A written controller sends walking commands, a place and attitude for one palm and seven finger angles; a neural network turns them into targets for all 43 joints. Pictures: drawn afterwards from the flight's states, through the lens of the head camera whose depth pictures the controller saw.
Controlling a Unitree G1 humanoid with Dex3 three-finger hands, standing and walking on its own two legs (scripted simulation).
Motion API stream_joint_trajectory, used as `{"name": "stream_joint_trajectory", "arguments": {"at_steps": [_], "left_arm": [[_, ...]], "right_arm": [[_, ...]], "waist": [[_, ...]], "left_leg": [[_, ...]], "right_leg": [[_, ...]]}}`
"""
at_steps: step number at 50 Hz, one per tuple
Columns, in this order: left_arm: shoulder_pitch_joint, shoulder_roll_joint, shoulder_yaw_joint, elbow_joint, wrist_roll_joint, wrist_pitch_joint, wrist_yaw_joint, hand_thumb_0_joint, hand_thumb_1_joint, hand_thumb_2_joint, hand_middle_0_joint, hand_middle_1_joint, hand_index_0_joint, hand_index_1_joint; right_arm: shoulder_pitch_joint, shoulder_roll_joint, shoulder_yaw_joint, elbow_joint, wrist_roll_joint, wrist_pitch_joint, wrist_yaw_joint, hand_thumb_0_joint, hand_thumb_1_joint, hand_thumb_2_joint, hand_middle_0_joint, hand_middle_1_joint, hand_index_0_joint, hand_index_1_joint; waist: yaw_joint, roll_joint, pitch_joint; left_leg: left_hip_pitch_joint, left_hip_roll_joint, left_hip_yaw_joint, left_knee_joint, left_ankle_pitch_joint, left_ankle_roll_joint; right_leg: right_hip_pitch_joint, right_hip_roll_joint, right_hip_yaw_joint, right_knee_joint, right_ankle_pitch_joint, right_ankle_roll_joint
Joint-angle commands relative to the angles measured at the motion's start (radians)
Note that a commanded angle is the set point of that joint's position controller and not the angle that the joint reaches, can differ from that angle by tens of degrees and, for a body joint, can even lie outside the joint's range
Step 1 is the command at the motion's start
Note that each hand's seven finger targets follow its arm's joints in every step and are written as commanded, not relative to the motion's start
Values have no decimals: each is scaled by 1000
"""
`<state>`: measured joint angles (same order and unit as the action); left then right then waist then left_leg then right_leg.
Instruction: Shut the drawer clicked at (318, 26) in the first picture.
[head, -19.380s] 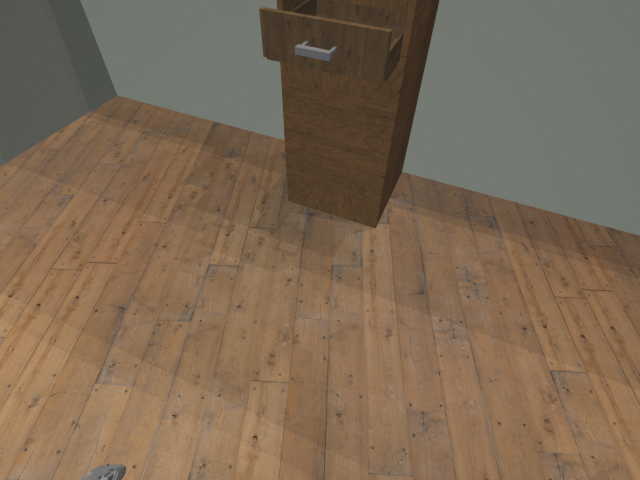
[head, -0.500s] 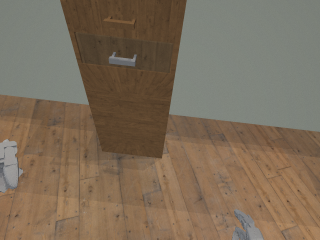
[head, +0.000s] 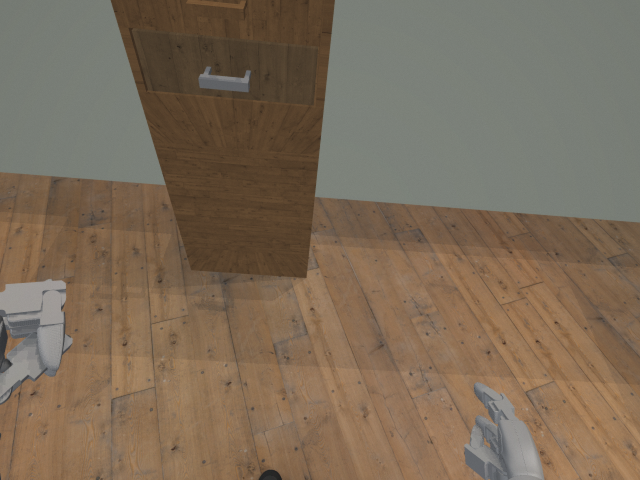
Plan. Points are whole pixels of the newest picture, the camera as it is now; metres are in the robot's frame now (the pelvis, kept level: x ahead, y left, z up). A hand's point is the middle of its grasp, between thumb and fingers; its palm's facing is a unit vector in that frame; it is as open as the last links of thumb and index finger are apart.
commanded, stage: stop stepping back and stand still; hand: left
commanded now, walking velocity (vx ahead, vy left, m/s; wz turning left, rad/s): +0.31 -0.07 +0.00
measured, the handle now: (226, 78) +0.87 +0.27 +0.03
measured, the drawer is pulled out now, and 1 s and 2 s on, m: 0.00 0.00 0.00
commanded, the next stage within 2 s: let the arm hang, fingers relaxed in 0.86 s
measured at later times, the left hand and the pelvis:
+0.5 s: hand out of the picture +0.09 +0.23 +0.16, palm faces +0.40 -0.79 -0.47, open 3.3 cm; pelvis -0.09 -0.01 -0.01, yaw +2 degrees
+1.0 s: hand out of the picture +0.09 +0.26 +0.13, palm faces +0.37 -0.81 -0.47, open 3.2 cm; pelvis -0.09 +0.01 -0.01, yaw +4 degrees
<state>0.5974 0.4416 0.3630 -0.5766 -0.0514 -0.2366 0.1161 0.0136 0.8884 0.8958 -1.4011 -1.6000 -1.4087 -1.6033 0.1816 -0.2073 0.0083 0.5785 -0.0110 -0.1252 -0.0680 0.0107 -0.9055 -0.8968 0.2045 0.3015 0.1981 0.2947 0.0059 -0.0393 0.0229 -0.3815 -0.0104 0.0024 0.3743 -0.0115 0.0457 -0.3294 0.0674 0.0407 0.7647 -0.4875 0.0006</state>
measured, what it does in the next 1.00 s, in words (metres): steps on the spot: left foot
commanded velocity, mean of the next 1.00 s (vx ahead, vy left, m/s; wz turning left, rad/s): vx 0.11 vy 0.00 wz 0.00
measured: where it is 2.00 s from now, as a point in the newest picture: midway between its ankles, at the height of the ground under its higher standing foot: outside the picture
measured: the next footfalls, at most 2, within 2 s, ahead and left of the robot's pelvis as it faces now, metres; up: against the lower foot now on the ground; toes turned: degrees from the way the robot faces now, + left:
left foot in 0.30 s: -0.03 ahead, +0.13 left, +0.00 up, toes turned +4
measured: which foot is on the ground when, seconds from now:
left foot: down 0.00-0.10, up 0.12-0.28, down 0.30-1.00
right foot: down 0.00-1.00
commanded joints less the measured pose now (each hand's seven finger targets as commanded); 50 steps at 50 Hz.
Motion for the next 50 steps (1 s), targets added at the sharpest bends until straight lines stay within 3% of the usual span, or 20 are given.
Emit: {"name": "stream_joint_trajectory", "arguments": {"at_steps": [1,3,5,6,9,12,15,17,21,23,24,29,32,34,36,40,42,47,48,50], "left_arm": [[124,159,157,-286,-7,-34,43,0,900,900,-1400,-1600,-1400,-1600],[143,146,151,-251,-2,-12,47,0,900,900,-1400,-1600,-1400,-1600],[70,186,188,-258,-15,-7,53,0,900,900,-1400,-1600,-1400,-1600],[-24,179,183,-275,-7,-4,58,0,900,900,-1400,-1600,-1400,-1600],[-102,82,80,-118,23,9,63,0,900,900,-1400,-1600,-1400,-1600],[-159,67,29,-98,47,5,64,0,900,900,-1400,-1600,-1400,-1600],[-131,92,63,-187,48,-23,65,0,900,900,-1400,-1600,-1400,-1600],[-92,106,98,-227,49,-38,59,0,900,900,-1400,-1600,-1400,-1600],[-7,112,121,-197,58,-35,59,0,900,900,-1400,-1600,-1400,-1600],[1,133,144,-155,43,-28,59,0,900,900,-1400,-1600,-1400,-1600],[-51,125,138,-182,36,-34,60,0,900,900,-1400,-1600,-1400,-1600],[-60,85,101,-151,40,-42,63,0,900,900,-1400,-1600,-1400,-1600],[-81,88,104,-213,41,-60,66,0,900,900,-1400,-1600,-1400,-1600],[-83,91,117,-159,55,-57,55,0,900,900,-1400,-1600,-1400,-1600],[-99,97,115,-186,62,-60,53,0,900,900,-1400,-1600,-1400,-1600],[-46,98,116,-159,37,-44,48,0,900,900,-1400,-1600,-1400,-1600],[-45,77,101,-168,35,-35,54,0,900,900,-1400,-1600,-1400,-1600],[-27,81,103,-169,37,-48,49,0,900,900,-1400,-1600,-1400,-1600],[-166,-47,-257,639,108,135,-101,0,900,900,-1400,-1600,-1400,-1600],[-171,-105,-251,708,83,232,-106,0,900,900,-1320,-1513,-1320,-1513]], "right_arm": [[-49,-133,-54,-165,-8,-55,-15,0,-900,-900,200,300,200,300],[-53,-118,-49,-165,-8,-36,-23,0,-900,-900,200,300,200,300],[-55,-106,-54,-127,-18,-12,-29,0,-900,-900,200,300,200,300],[-64,-107,-49,-115,-20,-15,-27,0,-900,-900,200,300,200,300],[-27,-96,-35,-66,-7,-29,-40,0,-900,-900,200,300,200,300],[-39,-119,-31,-58,-4,-61,-58,0,-900,-900,200,300,200,300],[-24,-142,-32,-101,0,-74,-57,0,-900,-900,200,300,200,300],[-29,-108,-21,-87,-5,-68,-49,0,-900,-900,200,300,200,300],[-38,-116,-36,-104,-9,-62,-28,0,-900,-900,200,300,200,300],[-27,-100,-49,-99,-3,-50,-22,0,-900,-900,200,300,200,300],[-26,-108,-54,-87,0,-54,-21,0,-900,-900,200,300,200,300],[-3,-88,-24,-59,-10,-64,-33,0,-900,-900,200,300,200,300],[-22,-129,-34,-97,-3,-74,-43,0,-900,-900,200,300,200,300],[-31,-109,-30,-83,0,-70,-38,0,-900,-900,200,300,200,300],[-35,-106,-30,-91,3,-74,-33,0,-900,-900,200,300,200,300],[-7,-90,-40,-72,4,-70,-15,0,-900,-900,200,300,200,300],[-18,-83,-33,-71,4,-65,-11,0,-900,-900,200,300,200,300],[-50,-95,-23,-97,4,-62,-30,0,-900,-900,200,300,200,300],[-78,-323,-107,145,0,-70,73,0,-900,-900,200,300,200,300],[-19,-216,-79,120,7,29,71,0,-900,-900,200,300,200,300]], "waist": [[7,277,-173],[-8,205,-118],[-13,-135,-78],[-4,-162,-62],[-34,-73,-36],[-25,26,16],[-15,201,-23],[-31,288,-23],[-8,137,-5],[3,-191,-20],[-2,-175,-17],[-33,7,-40],[-12,271,-41],[-15,252,7],[-11,187,17],[-18,-129,-52],[-22,-54,-74],[-9,176,-70],[-65,216,-11],[-23,130,-112]], "left_leg": [[-63,179,-181,-300,-573,8],[-91,67,-63,-151,-572,-61],[127,-21,-32,487,-318,-87],[38,-8,-77,636,-328,-79],[61,62,-34,486,-333,-48],[144,54,11,134,-369,-16],[105,187,-213,-45,-426,54],[-28,249,-343,-204,-714,87],[-174,149,-123,-7,-587,24],[-213,3,29,493,-460,-35],[-211,22,7,683,-423,-37],[162,55,53,176,-330,-15],[103,255,-279,-81,-437,74],[-96,254,-260,-167,-636,72],[-109,194,-151,-82,-527,39],[49,22,21,356,-319,-35],[66,38,7,298,-276,-34],[132,138,-107,-8,-50,-2],[43,152,-144,133,217,26],[32,207,-184,85,224,51]], "right_leg": [[252,17,-119,-140,-19,-19],[269,-11,-121,-390,-21,-45],[-251,-380,300,-682,-262,-195],[-275,-434,371,-684,-266,-237],[-196,-326,115,-549,-120,-130],[-154,-267,72,-445,-113,-89],[-62,-97,-33,-177,85,-24],[-3,-59,-98,-14,26,0],[195,-91,-53,-272,49,-38],[76,-348,385,-552,-270,-179],[37,-419,452,-586,-192,-231],[-130,-266,84,-405,-85,-117],[-71,-81,-74,-94,102,-7],[57,-83,-75,-57,67,3],[116,-97,-60,-189,148,-4],[-37,-307,253,-509,41,-115],[17,-314,205,-456,207,-132],[63,-127,-12,-263,341,-10],[-28,-162,-58,-93,521,-2],[21,-110,-45,-56,205,1]]}}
